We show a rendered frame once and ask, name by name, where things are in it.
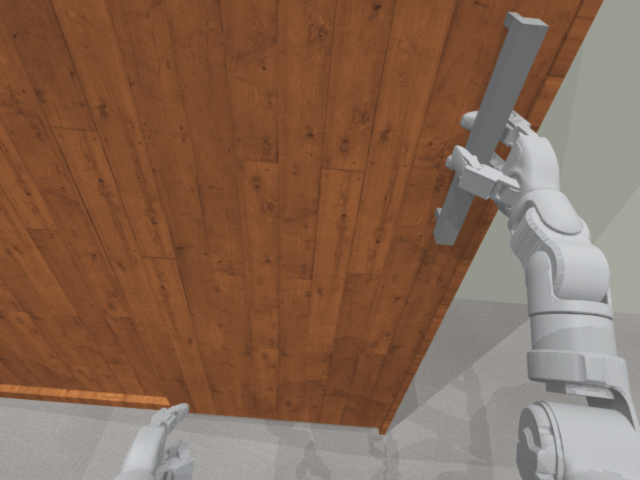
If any robot right forearm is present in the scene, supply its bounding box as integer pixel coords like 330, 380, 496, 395
508, 189, 640, 440

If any wardrobe door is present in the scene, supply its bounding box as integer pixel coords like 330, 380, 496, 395
0, 0, 581, 428
0, 29, 166, 397

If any left robot hand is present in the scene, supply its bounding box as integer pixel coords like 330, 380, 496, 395
120, 403, 195, 480

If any robot right upper arm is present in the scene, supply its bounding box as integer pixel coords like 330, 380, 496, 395
516, 401, 640, 480

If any handle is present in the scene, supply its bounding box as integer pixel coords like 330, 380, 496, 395
433, 12, 549, 245

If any right robot hand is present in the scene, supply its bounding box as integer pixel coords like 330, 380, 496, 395
445, 110, 560, 218

